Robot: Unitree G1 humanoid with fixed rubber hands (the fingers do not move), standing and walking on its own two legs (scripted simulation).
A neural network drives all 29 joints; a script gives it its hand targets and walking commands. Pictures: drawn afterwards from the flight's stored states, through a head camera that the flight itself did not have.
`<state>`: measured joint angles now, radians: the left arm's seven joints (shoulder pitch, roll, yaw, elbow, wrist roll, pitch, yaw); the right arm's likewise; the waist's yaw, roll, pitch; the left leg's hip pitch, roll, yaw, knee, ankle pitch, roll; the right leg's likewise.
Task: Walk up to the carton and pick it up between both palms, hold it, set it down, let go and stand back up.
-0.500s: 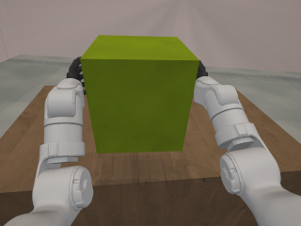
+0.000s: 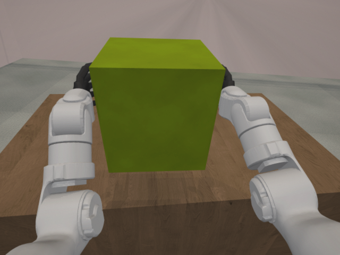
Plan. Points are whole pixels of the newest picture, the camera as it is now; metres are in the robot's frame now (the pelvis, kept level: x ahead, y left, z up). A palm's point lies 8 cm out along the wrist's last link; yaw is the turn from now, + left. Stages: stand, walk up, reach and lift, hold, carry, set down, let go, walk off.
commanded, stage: hold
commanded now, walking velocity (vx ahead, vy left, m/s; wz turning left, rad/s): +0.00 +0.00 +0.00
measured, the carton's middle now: (156, 102) +0.40 +0.01 +0.25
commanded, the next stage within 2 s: none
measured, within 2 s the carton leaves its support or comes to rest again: neither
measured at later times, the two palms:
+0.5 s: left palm (84, 97) +0.37 +0.16 +0.28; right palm (226, 96) +0.37 -0.15 +0.28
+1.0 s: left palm (85, 96) +0.37 +0.16 +0.28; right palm (227, 96) +0.37 -0.15 +0.28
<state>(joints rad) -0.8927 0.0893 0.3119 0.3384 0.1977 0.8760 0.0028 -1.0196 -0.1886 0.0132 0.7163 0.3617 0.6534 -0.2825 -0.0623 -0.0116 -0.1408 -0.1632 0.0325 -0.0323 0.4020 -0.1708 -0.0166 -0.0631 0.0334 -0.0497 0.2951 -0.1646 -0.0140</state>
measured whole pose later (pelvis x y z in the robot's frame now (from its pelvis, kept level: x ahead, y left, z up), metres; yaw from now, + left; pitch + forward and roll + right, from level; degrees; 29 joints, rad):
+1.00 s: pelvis +0.00 +0.00 +0.00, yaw +0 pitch -5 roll -1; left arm -0.90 0.08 0.32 0.34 0.21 0.88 0.00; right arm -1.01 -0.18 0.00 0.72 0.36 0.65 -0.28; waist -0.06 -0.01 -0.14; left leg -0.15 0.03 -0.03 0.40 -0.17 -0.02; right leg -0.05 0.03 -0.04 0.30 -0.17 -0.01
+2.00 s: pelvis +0.00 +0.00 +0.00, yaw +0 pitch -4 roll -1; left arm -0.90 0.08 0.34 0.35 0.21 0.88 0.01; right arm -1.02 -0.18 0.01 0.72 0.36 0.66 -0.28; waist -0.05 0.00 -0.14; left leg -0.15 0.03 -0.02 0.39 -0.17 -0.01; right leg -0.06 0.03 -0.04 0.30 -0.17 -0.01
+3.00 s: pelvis +0.00 +0.00 +0.00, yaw +0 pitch -4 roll -2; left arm -0.88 0.07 0.33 0.32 0.21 0.89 0.00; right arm -1.01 -0.19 0.01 0.70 0.37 0.67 -0.28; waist -0.06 -0.01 -0.14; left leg -0.15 0.03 -0.03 0.40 -0.18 -0.02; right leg -0.05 0.03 -0.04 0.29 -0.17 -0.01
